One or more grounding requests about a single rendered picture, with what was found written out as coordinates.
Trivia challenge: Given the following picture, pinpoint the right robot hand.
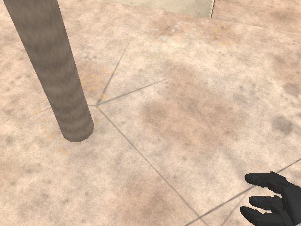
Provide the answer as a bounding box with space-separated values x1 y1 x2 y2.
240 171 301 226

